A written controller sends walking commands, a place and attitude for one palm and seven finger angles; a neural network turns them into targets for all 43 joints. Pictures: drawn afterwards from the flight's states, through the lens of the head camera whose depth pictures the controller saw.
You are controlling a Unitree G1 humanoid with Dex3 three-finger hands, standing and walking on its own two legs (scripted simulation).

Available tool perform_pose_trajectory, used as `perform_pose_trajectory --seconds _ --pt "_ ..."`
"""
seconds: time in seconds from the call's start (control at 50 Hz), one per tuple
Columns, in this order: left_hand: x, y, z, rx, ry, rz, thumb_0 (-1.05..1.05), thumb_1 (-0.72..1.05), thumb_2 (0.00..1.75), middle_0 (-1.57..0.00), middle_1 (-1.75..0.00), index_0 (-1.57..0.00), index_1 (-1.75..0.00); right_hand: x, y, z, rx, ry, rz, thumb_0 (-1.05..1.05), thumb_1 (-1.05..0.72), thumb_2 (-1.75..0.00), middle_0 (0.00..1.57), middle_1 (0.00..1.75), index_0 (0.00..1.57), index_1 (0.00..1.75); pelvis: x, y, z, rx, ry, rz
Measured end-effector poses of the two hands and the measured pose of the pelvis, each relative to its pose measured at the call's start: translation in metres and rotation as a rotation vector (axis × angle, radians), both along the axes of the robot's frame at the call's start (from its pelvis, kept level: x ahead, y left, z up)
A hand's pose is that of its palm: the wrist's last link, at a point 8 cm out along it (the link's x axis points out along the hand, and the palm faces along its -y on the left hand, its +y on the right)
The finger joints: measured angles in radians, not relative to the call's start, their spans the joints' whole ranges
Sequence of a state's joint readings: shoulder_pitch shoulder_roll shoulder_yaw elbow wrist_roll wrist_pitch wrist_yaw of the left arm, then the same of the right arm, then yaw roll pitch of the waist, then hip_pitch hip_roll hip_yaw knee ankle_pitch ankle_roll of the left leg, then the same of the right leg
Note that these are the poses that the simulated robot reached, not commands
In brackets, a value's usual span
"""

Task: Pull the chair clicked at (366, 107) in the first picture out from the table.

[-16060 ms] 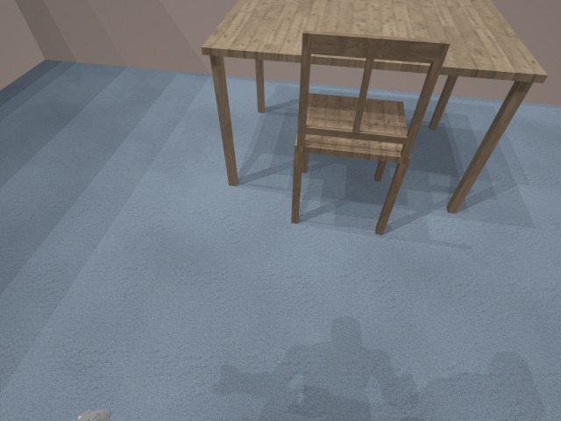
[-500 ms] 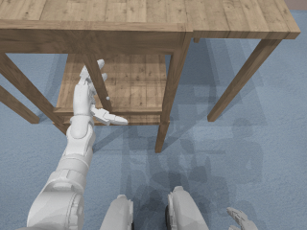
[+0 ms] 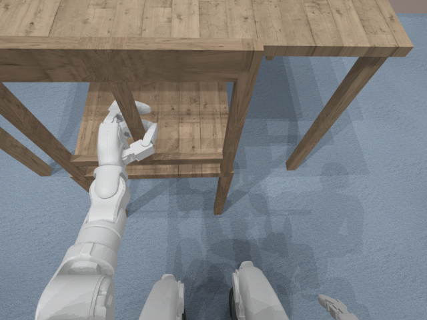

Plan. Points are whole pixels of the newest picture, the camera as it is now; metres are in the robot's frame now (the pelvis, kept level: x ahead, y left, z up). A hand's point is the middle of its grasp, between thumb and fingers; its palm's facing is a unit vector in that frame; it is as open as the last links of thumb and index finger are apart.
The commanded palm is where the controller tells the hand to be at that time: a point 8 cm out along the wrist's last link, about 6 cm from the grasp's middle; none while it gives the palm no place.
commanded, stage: hook a spindle and tug to test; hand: left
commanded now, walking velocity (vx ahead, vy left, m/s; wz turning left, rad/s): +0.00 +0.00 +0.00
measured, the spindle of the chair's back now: (135, 126) +0.47 +0.13 +0.02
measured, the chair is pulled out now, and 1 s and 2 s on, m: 0.00 0.05 0.20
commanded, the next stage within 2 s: step backward, pulling the chair out in 0.66 s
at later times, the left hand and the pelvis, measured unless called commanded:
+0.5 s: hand (145, 153) +0.41 +0.11 +0.02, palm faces +0.00 -1.00 -0.01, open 5.6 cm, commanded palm +0.38 +0.15 +0.02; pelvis +0.03 +0.00 +0.01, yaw +0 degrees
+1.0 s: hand (145, 157) +0.40 +0.11 +0.04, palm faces -0.05 -0.99 -0.11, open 5.6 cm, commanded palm +0.37 +0.15 +0.03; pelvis +0.04 +0.01 +0.09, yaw -2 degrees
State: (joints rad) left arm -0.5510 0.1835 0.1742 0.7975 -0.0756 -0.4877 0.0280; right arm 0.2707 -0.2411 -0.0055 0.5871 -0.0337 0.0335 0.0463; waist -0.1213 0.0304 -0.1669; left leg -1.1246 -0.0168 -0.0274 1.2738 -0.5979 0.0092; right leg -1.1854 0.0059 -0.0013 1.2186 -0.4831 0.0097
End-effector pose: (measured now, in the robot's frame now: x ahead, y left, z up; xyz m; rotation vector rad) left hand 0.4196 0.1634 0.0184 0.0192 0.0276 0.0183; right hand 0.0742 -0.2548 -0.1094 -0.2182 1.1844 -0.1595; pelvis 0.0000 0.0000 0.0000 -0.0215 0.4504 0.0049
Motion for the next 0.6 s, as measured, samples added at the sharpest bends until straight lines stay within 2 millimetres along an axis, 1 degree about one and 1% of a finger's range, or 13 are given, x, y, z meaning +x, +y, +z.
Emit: perform_pose_trajectory --seconds 0.06,0.1,0.32,0.48,0.6 --pt "0.000 0.000 0.000 0.000 0.004 -0.003 0.00 0.67 0.81 -0.41 -1.35 -0.41 -1.40 0.003 0.001 0.001 0.005 -0.006 -0.002 0.01 -0.90 -0.90 0.20 0.30 0.20 0.30 0.002 0.000 0.001 0.000 -0.001 -0.003" --pt "-0.001 -0.001 0.000 -0.002 0.007 -0.003 0.00 0.72 0.82 -0.40 -1.35 -0.40 -1.40 0.006 0.002 0.002 0.009 -0.012 -0.003 0.01 -0.90 -0.90 0.20 0.30 0.20 0.30 0.004 0.000 0.002 0.001 -0.001 -0.005" --pt "-0.010 -0.001 0.001 -0.006 0.013 -0.008 0.01 0.74 0.79 -0.36 -1.36 -0.37 -1.42 0.026 0.005 0.007 0.025 -0.039 0.002 0.01 -0.90 -0.90 0.20 0.30 0.20 0.30 0.017 0.000 0.007 0.003 0.001 -0.011" --pt "-0.026 -0.001 0.002 -0.008 0.020 -0.014 0.01 0.74 0.79 -0.35 -1.36 -0.36 -1.43 0.049 0.007 0.011 0.034 -0.071 0.022 0.01 -0.90 -0.90 0.20 0.30 0.20 0.30 0.026 0.000 0.011 0.002 0.000 -0.006" --pt "-0.035 0.000 0.001 -0.007 0.015 -0.023 0.01 0.74 0.80 -0.36 -1.37 -0.37 -1.42 0.066 0.009 0.011 0.033 -0.100 0.048 0.01 -0.90 -0.90 0.20 0.30 0.20 0.30 0.028 0.000 0.010 0.001 -0.001 0.002"
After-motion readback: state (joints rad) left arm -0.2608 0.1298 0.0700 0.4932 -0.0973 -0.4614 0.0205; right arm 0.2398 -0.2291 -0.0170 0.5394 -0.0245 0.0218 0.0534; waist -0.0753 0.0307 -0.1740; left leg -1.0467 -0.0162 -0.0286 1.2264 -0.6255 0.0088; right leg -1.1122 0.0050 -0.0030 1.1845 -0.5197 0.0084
